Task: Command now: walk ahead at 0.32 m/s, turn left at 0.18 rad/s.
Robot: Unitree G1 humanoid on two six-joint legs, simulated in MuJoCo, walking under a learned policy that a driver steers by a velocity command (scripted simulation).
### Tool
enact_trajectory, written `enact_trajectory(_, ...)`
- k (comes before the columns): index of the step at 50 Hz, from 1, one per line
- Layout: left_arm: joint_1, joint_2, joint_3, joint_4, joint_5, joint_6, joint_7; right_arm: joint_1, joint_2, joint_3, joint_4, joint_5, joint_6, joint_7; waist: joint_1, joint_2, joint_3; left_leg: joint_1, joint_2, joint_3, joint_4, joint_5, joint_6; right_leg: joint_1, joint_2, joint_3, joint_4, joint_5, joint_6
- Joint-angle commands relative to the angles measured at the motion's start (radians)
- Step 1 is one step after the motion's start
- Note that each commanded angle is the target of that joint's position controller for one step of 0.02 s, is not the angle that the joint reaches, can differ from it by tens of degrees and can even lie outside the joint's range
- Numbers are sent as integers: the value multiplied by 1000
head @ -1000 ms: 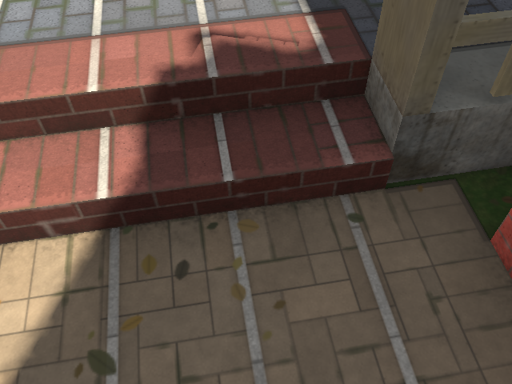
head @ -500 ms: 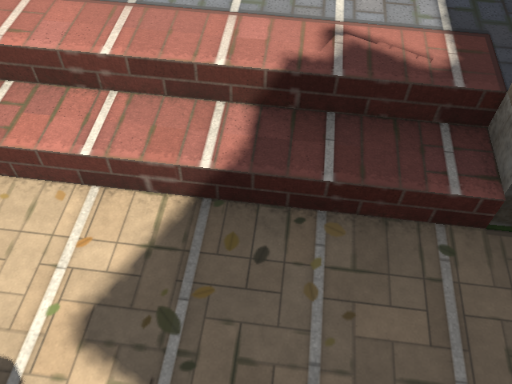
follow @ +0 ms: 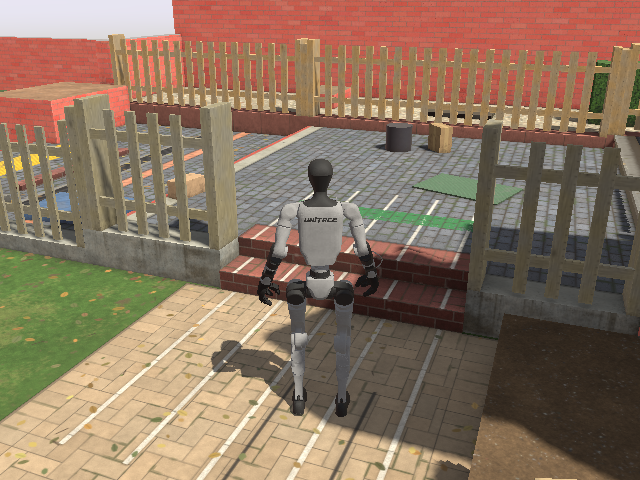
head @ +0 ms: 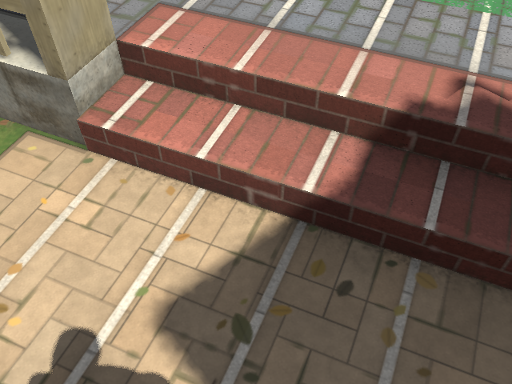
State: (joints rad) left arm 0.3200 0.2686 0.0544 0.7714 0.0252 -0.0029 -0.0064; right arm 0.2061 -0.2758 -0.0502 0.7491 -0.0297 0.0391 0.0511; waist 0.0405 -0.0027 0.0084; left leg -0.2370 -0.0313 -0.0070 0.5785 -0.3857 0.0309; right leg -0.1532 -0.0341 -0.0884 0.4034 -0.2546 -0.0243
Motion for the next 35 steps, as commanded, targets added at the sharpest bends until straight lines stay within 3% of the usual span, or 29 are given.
enact_trajectory(1,-48,124,35,-40,-13,-10,-6,141,-69,-8,12,-6,-49,-19,-106,-51,18,331,-25,38,-237,99,52,-268,-130,139,-38,-201,-122)
enact_trajectory(2,-91,39,9,-71,-5,-14,-13,259,-139,-20,37,-21,-63,-28,-161,148,-19,457,200,-260,-370,-142,80,-420,-42,28,241,-254,-73)
enact_trajectory(3,-157,33,4,-131,2,-21,-17,294,-274,-52,31,-2,-65,-35,-175,280,47,425,410,-626,-477,-323,194,-654,69,-14,414,-321,-51)
enact_trajectory(4,-200,123,25,-134,11,-22,-17,262,-235,-49,40,0,-67,-44,-166,162,129,328,413,-603,-471,-321,243,-672,-10,89,524,-259,-57)
enact_trajectory(5,-162,130,31,-107,-5,-26,-30,184,-170,-26,24,4,-74,-43,-110,127,142,302,345,-516,-470,-283,219,-656,-25,111,552,-168,-55)
enact_trajectory(6,-119,129,31,-78,-10,-31,-39,137,-136,-16,15,4,-81,-42,-78,124,131,287,294,-425,-484,-181,186,-624,-38,109,547,-104,-46)
enact_trajectory(8,-93,119,30,-47,11,-29,-47,124,-106,-5,20,9,-100,-47,-58,116,95,279,231,-291,-488,67,163,-572,-45,81,570,-8,-20)
enact_trajectory(10,-103,90,23,-46,18,-24,-48,154,-103,-3,44,17,-112,-45,-49,93,85,272,215,-212,-464,341,169,-572,-41,60,583,37,4)
enact_trajectory(13,-164,49,6,-66,15,-23,-43,184,-91,4,81,21,-113,-46,-51,91,86,224,188,-94,-390,770,164,-513,-25,24,484,81,34)
enact_trajectory(17,-226,27,-11,-79,4,-19,-34,219,-98,9,125,16,-103,-55,-73,123,72,187,179,-58,-309,918,124,-347,21,-4,277,160,5)
enact_trajectory(20,-116,63,0,-35,5,-28,-11,186,-123,4,140,20,-102,-67,-22,109,24,219,195,-87,-180,1044,91,-191,63,11,181,150,-43)
enact_trajectory(21,-23,69,5,1,9,-39,-2,165,-129,2,144,26,-102,-68,26,82,-14,223,167,-73,-63,1034,71,-81,78,7,81,221,-60)
enact_trajectory(22,65,102,12,30,19,-56,9,173,-120,6,143,33,-107,-68,58,39,-80,147,120,-55,86,858,50,95,8,59,32,417,-78)
enact_trajectory(23,168,192,27,37,32,-65,18,237,-58,22,121,37,-110,-72,53,-127,-224,-12,33,-8,376,318,25,332,-267,308,122,888,-145)
enact_trajectory(24,154,221,33,46,-8,-53,12,389,-27,20,169,61,-89,-74,-5,-251,-364,-113,-97,-48,592,-239,8,385,-428,558,70,1089,-317)
enact_trajectory(25,77,165,24,30,-44,-44,6,326,-85,8,187,24,-65,-77,-16,-104,-280,-115,-42,-104,641,-201,8,237,-370,515,-6,800,-303)
enact_trajectory(26,-34,102,5,15,-40,-40,8,239,-77,9,171,8,-59,-69,-35,-81,-130,-158,-15,-81,623,-154,7,105,-316,431,-69,585,-273)
enact_trajectory(27,-98,52,-13,10,-29,-36,11,193,-58,13,167,2,-53,-64,-52,-52,-54,-152,19,-76,552,-112,4,11,-266,357,-123,476,-234)
enact_trajectory(28,-118,39,-20,16,-25,-34,18,178,-49,15,169,-2,-42,-60,-67,-74,-14,-112,39,-62,484,-77,-3,-63,-225,292,-159,443,-205)
enact_trajectory(31,-113,41,-26,51,-7,-40,20,223,-8,28,210,0,-18,-60,-90,-90,-42,10,30,-13,325,-39,-20,-136,-164,186,-161,445,-177)
enact_trajectory(35,-88,73,-21,87,-5,-29,19,146,-14,32,219,2,0,-74,-56,-118,-40,26,34,6,140,6,-23,-150,-165,219,-194,85,-181)
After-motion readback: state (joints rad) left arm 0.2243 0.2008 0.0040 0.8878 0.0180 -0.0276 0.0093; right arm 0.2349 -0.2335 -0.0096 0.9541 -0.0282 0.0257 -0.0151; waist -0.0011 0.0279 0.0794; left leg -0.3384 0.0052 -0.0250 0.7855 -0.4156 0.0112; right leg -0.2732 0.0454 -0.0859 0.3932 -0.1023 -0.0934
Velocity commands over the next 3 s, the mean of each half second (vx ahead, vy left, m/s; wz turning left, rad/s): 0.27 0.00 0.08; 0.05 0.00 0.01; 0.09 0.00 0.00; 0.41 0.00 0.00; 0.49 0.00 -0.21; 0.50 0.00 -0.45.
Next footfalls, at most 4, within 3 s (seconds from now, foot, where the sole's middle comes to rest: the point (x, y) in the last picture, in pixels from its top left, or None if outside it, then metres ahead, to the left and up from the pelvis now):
0.04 left None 0.02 0.10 -0.78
0.44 right None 0.31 -0.08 -0.78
0.82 left None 0.26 0.12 -0.78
1.60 right None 0.39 -0.11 -0.78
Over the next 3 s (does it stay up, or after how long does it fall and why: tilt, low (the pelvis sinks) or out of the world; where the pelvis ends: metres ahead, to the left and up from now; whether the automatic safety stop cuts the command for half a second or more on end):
stays up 1.09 -0.15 0.10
